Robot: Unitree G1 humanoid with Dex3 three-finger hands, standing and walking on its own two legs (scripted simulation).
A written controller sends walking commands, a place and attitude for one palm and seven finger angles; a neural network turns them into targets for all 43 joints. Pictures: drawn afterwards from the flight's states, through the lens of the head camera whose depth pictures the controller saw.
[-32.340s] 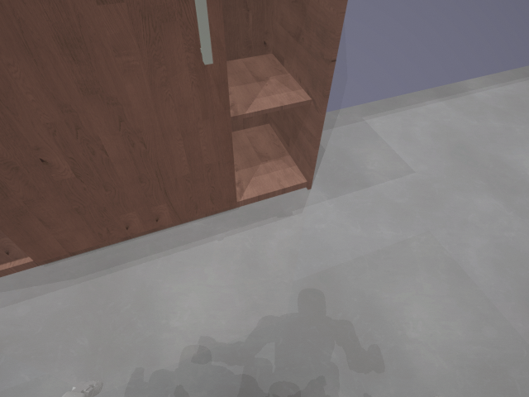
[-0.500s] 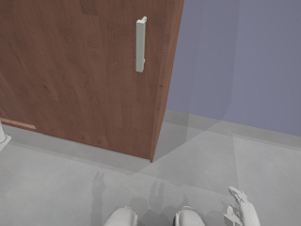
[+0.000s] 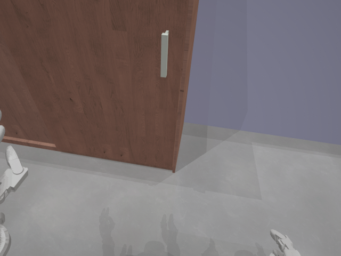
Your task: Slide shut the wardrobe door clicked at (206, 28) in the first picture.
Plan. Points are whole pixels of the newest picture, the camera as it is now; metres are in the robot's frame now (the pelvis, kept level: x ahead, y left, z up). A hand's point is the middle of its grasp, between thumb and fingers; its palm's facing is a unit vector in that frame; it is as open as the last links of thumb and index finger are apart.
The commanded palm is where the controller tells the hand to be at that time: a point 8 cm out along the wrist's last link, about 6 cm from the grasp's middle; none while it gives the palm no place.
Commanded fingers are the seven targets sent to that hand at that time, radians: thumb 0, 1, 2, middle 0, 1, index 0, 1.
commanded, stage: stop stepping back and stand still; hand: left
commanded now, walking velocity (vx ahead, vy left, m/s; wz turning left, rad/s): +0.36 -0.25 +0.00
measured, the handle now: (165, 54) +0.86 +0.09 +0.12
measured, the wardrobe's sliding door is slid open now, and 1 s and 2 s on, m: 0.00 0.00 0.00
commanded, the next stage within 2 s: let the arm hang, fingers relaxed in 0.76 s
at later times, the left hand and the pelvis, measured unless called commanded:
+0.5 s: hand (17, 216) +0.13 +0.25 +0.16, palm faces +0.40 -0.84 -0.37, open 7.4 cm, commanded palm +0.08 +0.29 +0.18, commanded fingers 0.00 0.90 0.90 -0.20 -0.30 -0.20 -0.30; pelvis -0.09 +0.00 +0.00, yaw -4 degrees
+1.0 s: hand (58, 240) +0.16 +0.27 -0.03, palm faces +0.09 -0.90 -0.42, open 7.4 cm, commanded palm none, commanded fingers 0.00 0.90 0.90 -0.20 -0.30 -0.20 -0.30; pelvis -0.06 +0.04 -0.02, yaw -3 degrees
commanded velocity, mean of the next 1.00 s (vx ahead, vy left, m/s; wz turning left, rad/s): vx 0.13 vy -0.02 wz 0.00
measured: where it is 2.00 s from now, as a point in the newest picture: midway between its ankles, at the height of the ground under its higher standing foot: outside the picture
